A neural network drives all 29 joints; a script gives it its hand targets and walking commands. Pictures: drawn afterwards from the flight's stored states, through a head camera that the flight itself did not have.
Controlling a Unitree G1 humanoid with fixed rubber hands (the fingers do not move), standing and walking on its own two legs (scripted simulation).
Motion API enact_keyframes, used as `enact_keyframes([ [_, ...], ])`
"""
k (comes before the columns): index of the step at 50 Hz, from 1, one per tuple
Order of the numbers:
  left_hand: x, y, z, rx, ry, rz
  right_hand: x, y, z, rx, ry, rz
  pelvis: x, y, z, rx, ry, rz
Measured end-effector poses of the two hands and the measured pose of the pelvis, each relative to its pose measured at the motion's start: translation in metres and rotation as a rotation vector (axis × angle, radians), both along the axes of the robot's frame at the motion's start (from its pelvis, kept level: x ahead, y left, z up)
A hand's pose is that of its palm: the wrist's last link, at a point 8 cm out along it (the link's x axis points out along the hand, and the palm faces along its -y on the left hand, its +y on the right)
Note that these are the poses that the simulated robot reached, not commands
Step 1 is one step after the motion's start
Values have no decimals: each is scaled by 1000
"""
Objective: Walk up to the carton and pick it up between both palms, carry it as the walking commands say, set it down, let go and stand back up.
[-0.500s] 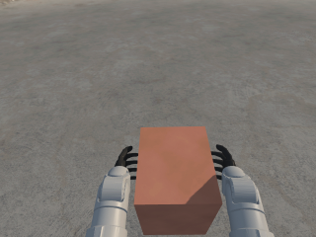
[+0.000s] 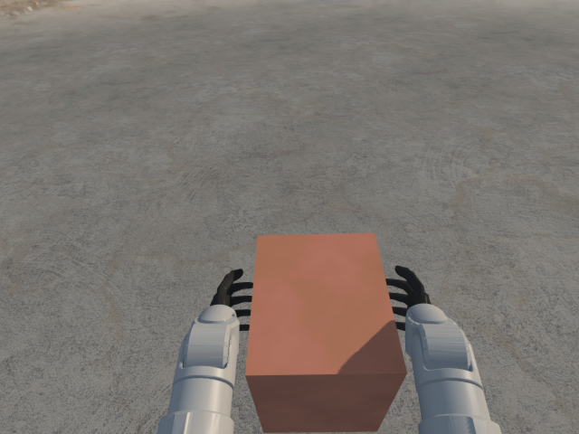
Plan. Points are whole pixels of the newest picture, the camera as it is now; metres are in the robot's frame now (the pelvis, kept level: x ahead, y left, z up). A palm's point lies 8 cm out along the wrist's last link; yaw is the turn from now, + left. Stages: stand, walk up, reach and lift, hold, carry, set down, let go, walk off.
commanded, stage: reach and lift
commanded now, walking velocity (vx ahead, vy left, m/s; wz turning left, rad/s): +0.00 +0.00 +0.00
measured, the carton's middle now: (318, 334) +0.32 +0.00 -0.04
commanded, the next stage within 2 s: hold in 0.06 s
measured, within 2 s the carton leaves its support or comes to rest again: neither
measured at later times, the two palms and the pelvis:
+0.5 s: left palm (222, 320) +0.29 +0.14 +0.05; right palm (418, 317) +0.30 -0.14 +0.05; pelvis +0.00 +0.00 +0.00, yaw +0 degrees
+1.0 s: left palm (222, 322) +0.29 +0.14 +0.05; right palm (419, 320) +0.29 -0.14 +0.05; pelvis +0.00 +0.00 +0.00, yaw +0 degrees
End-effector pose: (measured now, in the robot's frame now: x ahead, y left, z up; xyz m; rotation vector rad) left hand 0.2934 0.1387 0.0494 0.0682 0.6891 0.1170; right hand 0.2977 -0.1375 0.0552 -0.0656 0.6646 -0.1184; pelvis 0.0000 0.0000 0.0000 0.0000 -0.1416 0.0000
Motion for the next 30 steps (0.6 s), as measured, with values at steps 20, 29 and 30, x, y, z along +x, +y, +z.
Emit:
enact_keyframes([
  [20, -2, 0, -2, 1, 5, -3, 0, 0, -1, -7, 3, 11, 3, -2, 1, 0, 5, 1],
  [29, -3, 0, -3, 1, 7, -6, -1, -1, -3, -8, 4, 14, 4, -2, 1, 0, 5, 1],
  [30, -4, 0, -3, 1, 7, -6, -1, -1, -3, -8, 4, 15, 4, -2, 1, 0, 5, 1],
])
